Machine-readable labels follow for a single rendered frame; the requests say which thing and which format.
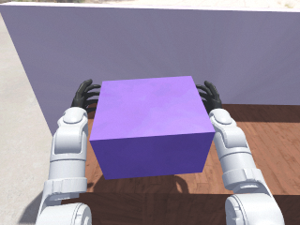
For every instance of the right robot upper arm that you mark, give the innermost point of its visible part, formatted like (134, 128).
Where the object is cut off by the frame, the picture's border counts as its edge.
(252, 209)

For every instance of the robot right forearm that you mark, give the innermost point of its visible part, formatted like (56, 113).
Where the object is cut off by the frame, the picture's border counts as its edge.
(239, 170)

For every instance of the left robot hand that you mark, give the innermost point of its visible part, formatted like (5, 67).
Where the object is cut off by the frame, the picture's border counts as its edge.
(81, 96)

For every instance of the robot left forearm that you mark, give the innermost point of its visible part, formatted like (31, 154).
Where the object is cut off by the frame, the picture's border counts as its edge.
(66, 178)

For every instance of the left robot upper arm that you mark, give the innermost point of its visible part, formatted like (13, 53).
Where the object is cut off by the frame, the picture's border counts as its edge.
(76, 213)

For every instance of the carton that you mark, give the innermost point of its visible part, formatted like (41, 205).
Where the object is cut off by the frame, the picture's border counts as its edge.
(150, 127)

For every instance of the pedestal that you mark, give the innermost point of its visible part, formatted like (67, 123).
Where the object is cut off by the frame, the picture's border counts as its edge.
(273, 137)

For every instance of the right robot hand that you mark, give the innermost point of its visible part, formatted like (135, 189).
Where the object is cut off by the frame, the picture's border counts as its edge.
(212, 96)

